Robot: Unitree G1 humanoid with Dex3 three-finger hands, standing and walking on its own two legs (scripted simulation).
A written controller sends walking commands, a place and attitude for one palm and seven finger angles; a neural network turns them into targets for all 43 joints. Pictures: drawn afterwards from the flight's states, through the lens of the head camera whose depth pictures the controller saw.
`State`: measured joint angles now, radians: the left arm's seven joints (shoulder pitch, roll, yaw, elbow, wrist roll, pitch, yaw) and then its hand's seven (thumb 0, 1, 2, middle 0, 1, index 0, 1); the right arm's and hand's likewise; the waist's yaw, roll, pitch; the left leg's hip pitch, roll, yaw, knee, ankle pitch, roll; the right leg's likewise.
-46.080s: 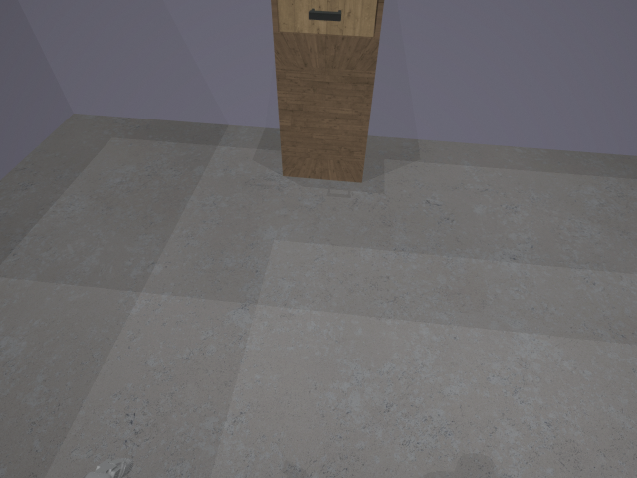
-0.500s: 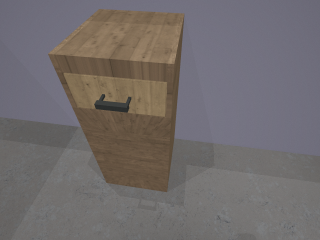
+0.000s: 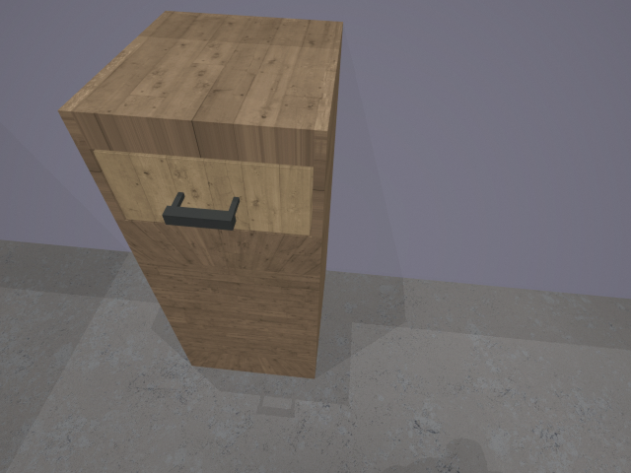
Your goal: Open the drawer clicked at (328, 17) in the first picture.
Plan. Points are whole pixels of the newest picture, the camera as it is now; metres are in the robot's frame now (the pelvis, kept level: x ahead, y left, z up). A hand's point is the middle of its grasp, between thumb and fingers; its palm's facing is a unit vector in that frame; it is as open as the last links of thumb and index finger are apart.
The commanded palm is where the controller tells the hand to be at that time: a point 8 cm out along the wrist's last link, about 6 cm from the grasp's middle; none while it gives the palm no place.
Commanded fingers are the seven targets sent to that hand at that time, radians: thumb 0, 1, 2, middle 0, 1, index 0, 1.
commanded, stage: look again from close up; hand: left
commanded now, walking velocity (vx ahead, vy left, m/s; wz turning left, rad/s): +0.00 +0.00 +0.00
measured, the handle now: (203, 209) +0.52 +0.22 +0.01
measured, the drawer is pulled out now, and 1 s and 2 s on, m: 0.00 0.00 0.00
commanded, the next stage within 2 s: raise the hand with hooked fingers in 0.06 s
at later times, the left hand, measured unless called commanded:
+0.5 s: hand (187, 415) +0.20 +0.17 -0.03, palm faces -0.03 -0.39 -0.92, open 8.1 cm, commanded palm +0.14 +0.21 -0.01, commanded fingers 0.00 0.48 0.72 -0.23 -0.57 -0.23 -0.57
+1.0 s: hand (176, 370) +0.24 +0.19 +0.01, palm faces -0.04 -0.08 -1.00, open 11.0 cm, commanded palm +0.21 +0.20 +0.07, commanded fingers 0.00 -0.10 0.47 -0.27 -0.94 -0.27 -0.94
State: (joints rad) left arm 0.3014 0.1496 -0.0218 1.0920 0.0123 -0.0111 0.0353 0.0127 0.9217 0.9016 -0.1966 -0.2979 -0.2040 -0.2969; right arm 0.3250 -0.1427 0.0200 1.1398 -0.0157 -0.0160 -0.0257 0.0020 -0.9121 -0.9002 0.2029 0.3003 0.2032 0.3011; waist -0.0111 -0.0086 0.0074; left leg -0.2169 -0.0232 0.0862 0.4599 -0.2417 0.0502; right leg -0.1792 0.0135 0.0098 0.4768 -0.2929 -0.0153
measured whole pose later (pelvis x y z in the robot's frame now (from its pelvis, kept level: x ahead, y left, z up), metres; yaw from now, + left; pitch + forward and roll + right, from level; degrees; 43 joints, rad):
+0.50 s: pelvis -0.01 -0.02 -0.02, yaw -2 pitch +7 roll +2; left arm 0.41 0.26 -0.10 0.00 0.83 0.00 0.33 0.01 0.72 0.81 -0.20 -0.43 -0.21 -0.43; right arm 0.09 -0.26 -0.04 0.58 -0.03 -0.04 0.02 0.01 -0.92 -0.90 0.20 0.30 0.20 0.30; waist 0.03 0.02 -0.13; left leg -0.48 -0.01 0.12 0.68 -0.33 0.03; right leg -0.48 0.02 0.03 0.76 -0.40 -0.04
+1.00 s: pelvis +0.00 -0.05 -0.03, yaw -3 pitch +7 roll +3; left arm 0.30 0.45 0.00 -0.05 0.94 -0.02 0.23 0.00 0.12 0.57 -0.27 -0.80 -0.28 -0.80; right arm 0.13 -0.21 0.05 0.58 -0.04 0.13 0.00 0.01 -0.91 -0.90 0.21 0.30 0.21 0.30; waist 0.06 0.04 -0.08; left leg -0.48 -0.01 -0.01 0.70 -0.34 -0.01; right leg -0.48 0.07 0.03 0.77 -0.41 -0.09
